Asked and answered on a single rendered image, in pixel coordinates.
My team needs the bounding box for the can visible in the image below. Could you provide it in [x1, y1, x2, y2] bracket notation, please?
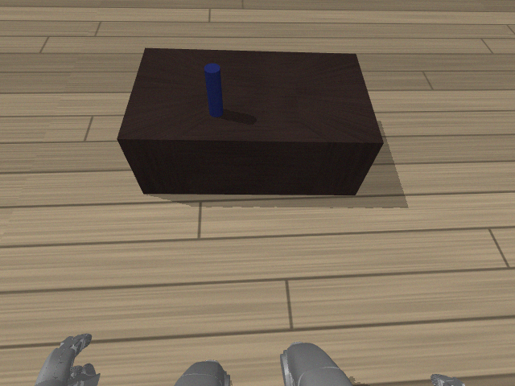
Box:
[204, 64, 223, 117]

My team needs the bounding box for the left robot hand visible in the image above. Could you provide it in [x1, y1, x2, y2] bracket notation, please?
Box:
[35, 334, 101, 386]

